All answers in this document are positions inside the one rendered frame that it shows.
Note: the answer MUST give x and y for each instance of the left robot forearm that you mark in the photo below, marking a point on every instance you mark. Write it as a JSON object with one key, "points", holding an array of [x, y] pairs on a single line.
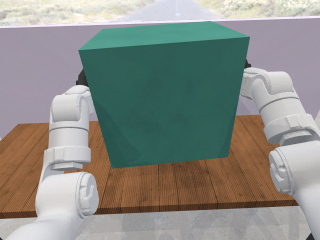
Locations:
{"points": [[68, 145]]}

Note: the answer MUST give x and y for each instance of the table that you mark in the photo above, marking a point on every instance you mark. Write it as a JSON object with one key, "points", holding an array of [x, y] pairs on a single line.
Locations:
{"points": [[241, 180]]}

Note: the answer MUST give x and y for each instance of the right robot forearm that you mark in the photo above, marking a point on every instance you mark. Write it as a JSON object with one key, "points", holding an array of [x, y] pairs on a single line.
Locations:
{"points": [[285, 120]]}

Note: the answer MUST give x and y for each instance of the robot left hand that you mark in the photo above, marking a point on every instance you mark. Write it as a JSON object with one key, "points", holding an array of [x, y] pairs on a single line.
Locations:
{"points": [[82, 79]]}

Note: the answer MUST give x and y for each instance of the carton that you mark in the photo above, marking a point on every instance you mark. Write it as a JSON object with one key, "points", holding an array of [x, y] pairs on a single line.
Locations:
{"points": [[165, 93]]}

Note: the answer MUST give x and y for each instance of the left robot upper arm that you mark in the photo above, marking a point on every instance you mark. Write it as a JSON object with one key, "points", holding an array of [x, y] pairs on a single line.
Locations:
{"points": [[63, 203]]}

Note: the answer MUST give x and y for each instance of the robot right hand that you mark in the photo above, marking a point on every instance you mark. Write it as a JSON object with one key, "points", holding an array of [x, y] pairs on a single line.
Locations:
{"points": [[247, 65]]}

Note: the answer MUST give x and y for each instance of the right robot upper arm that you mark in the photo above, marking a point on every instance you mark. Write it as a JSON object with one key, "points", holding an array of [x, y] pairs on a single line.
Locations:
{"points": [[295, 170]]}

